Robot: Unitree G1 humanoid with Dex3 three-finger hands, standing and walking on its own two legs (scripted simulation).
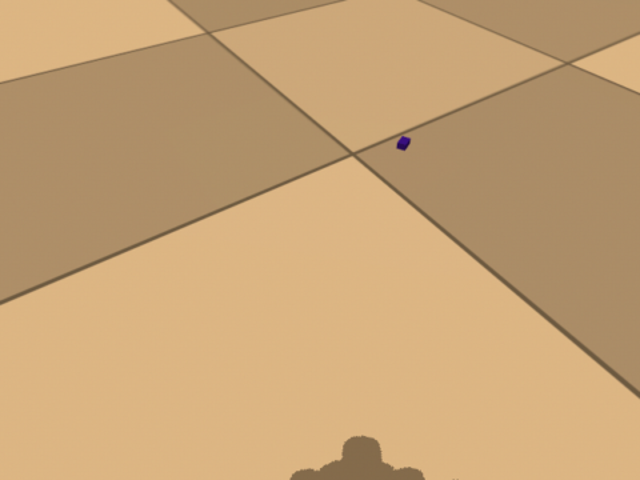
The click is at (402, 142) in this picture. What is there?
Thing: small brick
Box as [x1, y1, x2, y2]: [397, 136, 410, 150]
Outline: 402,136 397,142 397,148 404,150 408,145 410,138
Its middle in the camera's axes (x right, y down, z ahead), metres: +0.43 -0.52 +2.10
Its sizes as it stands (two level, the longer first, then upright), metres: 0.068 0.047 0.035
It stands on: the floor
